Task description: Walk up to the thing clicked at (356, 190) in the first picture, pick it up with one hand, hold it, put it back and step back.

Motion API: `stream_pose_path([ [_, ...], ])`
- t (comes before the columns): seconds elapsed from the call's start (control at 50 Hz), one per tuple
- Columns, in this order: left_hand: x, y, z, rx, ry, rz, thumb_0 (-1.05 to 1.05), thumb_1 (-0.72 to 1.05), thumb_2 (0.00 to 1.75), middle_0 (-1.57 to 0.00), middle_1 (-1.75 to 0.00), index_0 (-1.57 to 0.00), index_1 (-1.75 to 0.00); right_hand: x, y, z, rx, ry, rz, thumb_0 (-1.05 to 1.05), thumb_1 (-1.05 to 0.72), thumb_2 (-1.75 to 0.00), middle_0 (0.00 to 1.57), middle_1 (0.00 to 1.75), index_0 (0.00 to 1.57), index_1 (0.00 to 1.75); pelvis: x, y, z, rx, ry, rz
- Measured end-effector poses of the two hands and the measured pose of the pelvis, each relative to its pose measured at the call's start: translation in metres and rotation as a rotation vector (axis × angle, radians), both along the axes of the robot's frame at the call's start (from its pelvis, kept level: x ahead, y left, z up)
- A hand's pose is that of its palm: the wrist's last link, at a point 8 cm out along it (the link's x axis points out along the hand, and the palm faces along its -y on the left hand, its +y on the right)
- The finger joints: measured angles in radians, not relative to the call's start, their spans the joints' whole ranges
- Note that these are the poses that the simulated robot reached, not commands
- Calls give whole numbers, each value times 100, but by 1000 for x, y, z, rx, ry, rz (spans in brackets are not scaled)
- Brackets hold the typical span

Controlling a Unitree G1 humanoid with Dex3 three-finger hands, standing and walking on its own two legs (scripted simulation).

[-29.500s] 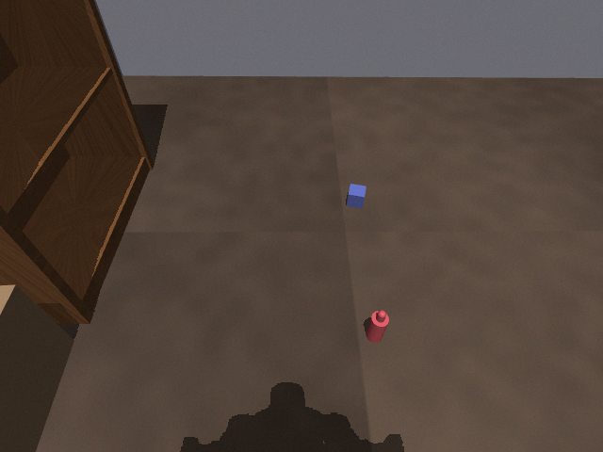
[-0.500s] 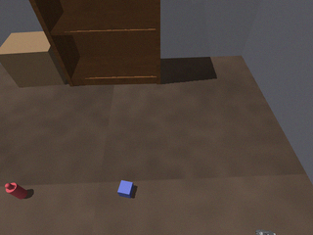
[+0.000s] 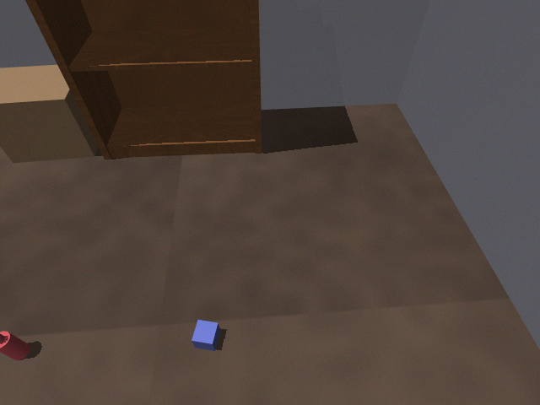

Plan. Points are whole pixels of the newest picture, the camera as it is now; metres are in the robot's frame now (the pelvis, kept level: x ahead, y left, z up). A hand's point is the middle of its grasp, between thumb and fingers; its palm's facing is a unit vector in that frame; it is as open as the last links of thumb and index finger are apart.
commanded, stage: walk up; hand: left
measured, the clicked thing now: (206, 335) +0.48 +0.23 -0.74
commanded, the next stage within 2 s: none
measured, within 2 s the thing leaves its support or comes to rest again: neither
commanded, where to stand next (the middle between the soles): +0.06 +0.01 m, yaw -2 degrees
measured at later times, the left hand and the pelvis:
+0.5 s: hand out of the picture +0.08 +0.26 -0.16, palm faces +0.02 -0.94 -0.35, open 7.4 cm; pelvis -0.01 +0.00 -0.01, yaw +0 degrees
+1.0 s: hand out of the picture +0.02 +0.31 -0.18, palm faces -0.11 -0.94 -0.32, open 7.4 cm; pelvis -0.07 +0.05 -0.01, yaw -3 degrees
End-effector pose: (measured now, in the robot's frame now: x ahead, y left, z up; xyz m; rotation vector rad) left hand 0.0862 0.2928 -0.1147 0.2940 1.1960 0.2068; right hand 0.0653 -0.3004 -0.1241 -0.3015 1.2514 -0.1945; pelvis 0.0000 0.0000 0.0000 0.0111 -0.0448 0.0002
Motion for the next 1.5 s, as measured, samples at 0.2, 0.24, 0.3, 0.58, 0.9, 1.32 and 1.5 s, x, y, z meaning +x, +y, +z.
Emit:
stream_pose_path([
  [0.2, -12, 5, -1, 7, 37, 13, 1, 90, 90, -20, -30, -20, -30, -15, 3, -4, 7, 40, -9, 0, -91, -89, 21, 30, 20, 30, 1, 2, 0, 1, 3, -2],
  [0.24, -13, 6, -1, 7, 39, 17, 1, 90, 90, -20, -30, -20, -30, -14, 4, -5, 9, 38, -8, 0, -91, -89, 21, 30, 20, 30, 2, 2, 0, 1, 2, -1],
  [0.3, -13, 6, -1, 7, 40, 19, 1, 90, 90, -20, -30, -20, -30, -10, 5, -5, 10, 31, -5, 0, -91, -89, 21, 30, 20, 30, 2, 2, 0, 1, 2, -1],
  [0.58, -11, 26, -9, 43, 3, 8, 1, 90, 90, -20, -30, -20, -30, 3, -4, -6, -45, -8, 9, 0, -91, -89, 21, 30, 20, 30, -30, 12, -14, -1, 14, 14],
  [0.9, -54, 68, -33, 1, 23, -50, 1, 90, 90, -20, -30, -20, -30, -123, 40, 13, -125, 89, -39, 0, -91, -89, 21, 30, 20, 30, -77, 54, -17, -18, 27, -6],
  [1.32, -10, -19, 17, 75, -133, -166, 1, 90, 90, -20, -30, -20, -30, -128, -52, -13, -52, 8, -104, 0, -91, -89, 20, 30, 20, 30, -54, -25, -18, 1, -39, -80],
  [1.5, -28, -24, 27, 109, -108, -74, 1, 90, 90, -21, -30, -21, -30, -87, -45, -21, 13, 27, -34, 0, -91, -89, 21, 30, 20, 30, -41, -33, -11, -7, -24, -45],
])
